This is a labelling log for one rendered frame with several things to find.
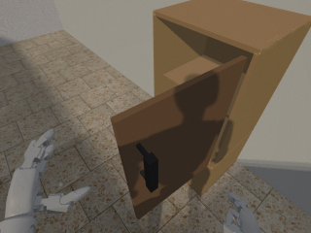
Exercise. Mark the left robot forearm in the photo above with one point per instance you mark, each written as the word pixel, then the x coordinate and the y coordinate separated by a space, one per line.
pixel 18 224

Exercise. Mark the cupboard door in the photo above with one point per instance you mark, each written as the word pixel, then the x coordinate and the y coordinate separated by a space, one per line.
pixel 180 126

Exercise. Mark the handle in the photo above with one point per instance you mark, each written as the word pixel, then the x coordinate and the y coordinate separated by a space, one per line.
pixel 150 172

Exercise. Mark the robot right hand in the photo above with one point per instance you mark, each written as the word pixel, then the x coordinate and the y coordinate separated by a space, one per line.
pixel 245 219

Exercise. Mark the robot left hand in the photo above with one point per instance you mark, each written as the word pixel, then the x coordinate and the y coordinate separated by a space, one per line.
pixel 22 199

